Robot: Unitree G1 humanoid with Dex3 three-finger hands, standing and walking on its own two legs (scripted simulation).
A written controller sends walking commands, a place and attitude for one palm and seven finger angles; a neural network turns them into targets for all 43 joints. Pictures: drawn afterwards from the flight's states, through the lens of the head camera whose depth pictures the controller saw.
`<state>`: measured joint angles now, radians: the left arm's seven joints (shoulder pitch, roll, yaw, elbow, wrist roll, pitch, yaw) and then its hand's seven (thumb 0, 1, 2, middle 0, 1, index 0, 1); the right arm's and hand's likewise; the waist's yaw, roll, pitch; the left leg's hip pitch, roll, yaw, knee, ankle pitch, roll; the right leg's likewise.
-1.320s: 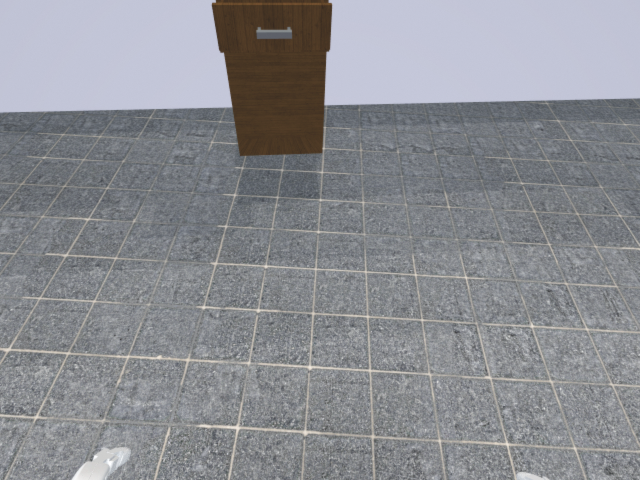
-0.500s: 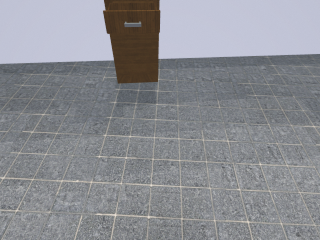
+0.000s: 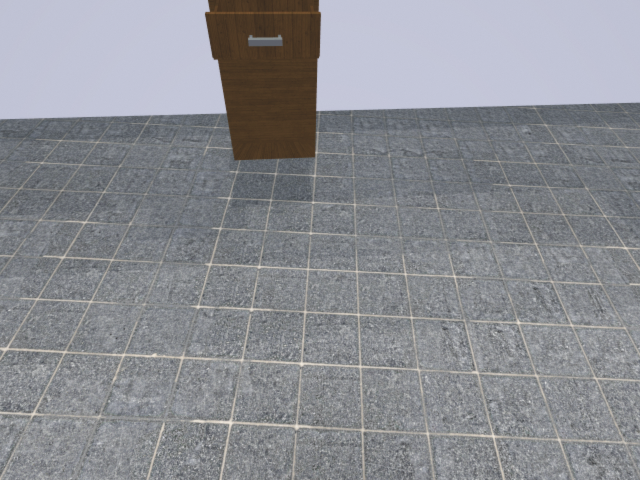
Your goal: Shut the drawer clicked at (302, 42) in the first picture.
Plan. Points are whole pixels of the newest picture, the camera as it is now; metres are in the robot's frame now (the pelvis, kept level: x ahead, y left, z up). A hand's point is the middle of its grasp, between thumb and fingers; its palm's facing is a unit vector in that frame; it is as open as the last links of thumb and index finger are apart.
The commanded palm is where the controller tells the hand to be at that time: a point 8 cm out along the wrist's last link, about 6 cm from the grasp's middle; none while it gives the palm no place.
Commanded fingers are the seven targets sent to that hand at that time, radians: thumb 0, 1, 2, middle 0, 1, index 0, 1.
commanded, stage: look at it before walking up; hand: left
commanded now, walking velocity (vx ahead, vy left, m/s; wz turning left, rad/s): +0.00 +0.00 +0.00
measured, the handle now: (265, 39) +1.41 +0.26 -0.05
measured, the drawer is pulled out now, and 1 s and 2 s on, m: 0.30 0.30 0.30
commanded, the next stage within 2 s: walk to a spot facing it in 0.32 s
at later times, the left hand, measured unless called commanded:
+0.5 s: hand out of the picture +0.08 +0.25 -0.16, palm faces -0.03 -0.94 -0.33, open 7.4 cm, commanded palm none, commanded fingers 0.00 0.90 0.90 -0.20 -0.30 -0.20 -0.30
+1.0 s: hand out of the picture +0.15 +0.20 -0.20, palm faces -0.05 -0.99 -0.14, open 7.4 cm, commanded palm none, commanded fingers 0.00 0.90 0.90 -0.20 -0.30 -0.20 -0.30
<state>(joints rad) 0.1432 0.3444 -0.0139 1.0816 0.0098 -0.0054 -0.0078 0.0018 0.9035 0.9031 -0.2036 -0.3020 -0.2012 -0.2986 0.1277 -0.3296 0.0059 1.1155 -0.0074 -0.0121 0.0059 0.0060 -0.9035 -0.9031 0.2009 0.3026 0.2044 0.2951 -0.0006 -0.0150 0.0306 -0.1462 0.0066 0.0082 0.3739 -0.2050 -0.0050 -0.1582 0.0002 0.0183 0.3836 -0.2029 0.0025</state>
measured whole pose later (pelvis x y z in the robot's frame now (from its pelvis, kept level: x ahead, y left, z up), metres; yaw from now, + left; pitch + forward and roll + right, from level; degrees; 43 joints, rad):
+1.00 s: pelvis +0.15 +0.02 -0.02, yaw -3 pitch +0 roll -2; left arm 0.31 0.19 0.04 1.12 0.02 0.01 -0.02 0.01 0.91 0.90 -0.20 -0.30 -0.20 -0.30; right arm 0.48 -0.12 0.00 1.16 -0.03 -0.10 -0.04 0.00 -0.91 -0.90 0.20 0.30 0.20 0.29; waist -0.04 -0.02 0.04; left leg 0.07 0.03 0.12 0.40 -0.47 0.02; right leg -0.53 -0.02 -0.07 1.21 -0.40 -0.04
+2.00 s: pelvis +0.61 +0.02 +0.00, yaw -9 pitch -2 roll +0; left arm 0.28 0.18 0.07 1.05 0.03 -0.01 -0.01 0.00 0.91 0.90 -0.20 -0.30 -0.19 -0.30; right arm 0.29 -0.16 -0.05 1.07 -0.01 -0.09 -0.02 -0.03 -0.95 -0.90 0.20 0.30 0.20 0.29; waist 0.03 -0.05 0.02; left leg -0.10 0.02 0.23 0.38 -0.25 0.05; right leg -0.59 -0.13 -0.03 1.13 -0.20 0.02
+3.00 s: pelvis +0.87 -0.06 -0.01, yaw -1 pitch -1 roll -1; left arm 0.22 0.21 0.07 1.00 0.02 0.04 0.02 0.00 0.91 0.90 -0.20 -0.30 -0.20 -0.30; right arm 0.15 -0.17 -0.04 0.96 -0.02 0.01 -0.01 0.00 -0.91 -0.90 0.20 0.30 0.20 0.29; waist 0.01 -0.01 0.06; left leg -0.32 0.00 0.09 0.49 -0.16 0.07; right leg -0.45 -0.09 -0.04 1.03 -0.42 0.07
